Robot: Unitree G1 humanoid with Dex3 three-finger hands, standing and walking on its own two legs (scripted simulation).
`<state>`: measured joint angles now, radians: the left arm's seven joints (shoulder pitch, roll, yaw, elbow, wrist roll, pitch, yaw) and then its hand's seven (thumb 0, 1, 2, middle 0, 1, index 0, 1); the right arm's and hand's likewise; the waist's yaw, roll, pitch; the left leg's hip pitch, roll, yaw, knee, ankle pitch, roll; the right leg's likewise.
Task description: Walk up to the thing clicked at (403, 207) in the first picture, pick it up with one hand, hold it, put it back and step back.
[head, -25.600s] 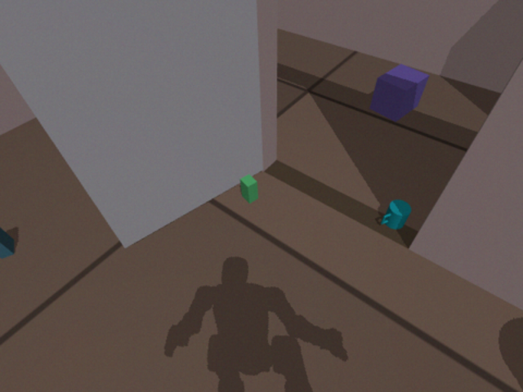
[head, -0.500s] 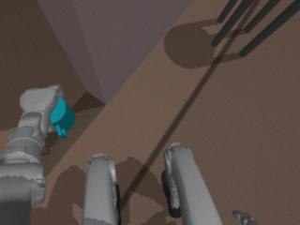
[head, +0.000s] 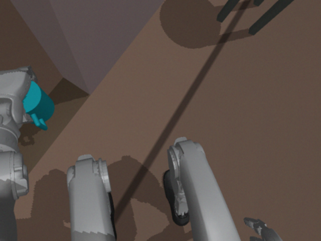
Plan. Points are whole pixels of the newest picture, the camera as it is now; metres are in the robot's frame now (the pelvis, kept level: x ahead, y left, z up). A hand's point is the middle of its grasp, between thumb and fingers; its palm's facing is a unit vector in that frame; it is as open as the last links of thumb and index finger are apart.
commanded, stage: crouch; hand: left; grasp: from above
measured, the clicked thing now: (32, 108) +0.46 +0.28 -0.22
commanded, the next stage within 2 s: lower in 0.50 s
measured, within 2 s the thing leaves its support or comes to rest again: neither
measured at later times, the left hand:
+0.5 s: hand (25, 100) +0.48 +0.30 -0.22, palm faces -0.46 -0.07 -0.88, open 11.7 cm
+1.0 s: hand (36, 106) +0.48 +0.29 -0.28, palm faces -0.49 -0.08 -0.87, open 11.6 cm
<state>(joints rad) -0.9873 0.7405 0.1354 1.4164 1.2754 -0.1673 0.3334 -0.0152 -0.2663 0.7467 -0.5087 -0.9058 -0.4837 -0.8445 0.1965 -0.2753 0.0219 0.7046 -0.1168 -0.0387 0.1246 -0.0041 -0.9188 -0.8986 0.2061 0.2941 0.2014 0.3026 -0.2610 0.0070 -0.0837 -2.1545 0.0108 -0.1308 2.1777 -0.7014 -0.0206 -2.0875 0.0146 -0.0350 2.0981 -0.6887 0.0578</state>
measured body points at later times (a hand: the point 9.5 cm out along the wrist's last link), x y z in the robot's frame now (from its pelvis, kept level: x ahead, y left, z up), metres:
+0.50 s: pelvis -0.01 +0.00 -0.04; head +0.26 +0.08 +0.31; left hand +0.50 +0.30 -0.17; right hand +0.01 -0.27 -0.13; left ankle +0.07 +0.13 -0.37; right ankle +0.09 -0.14 -0.37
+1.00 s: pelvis -0.01 +0.00 -0.07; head +0.27 +0.08 +0.27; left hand +0.50 +0.30 -0.23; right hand +0.01 -0.27 -0.15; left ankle +0.07 +0.13 -0.37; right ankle +0.09 -0.14 -0.37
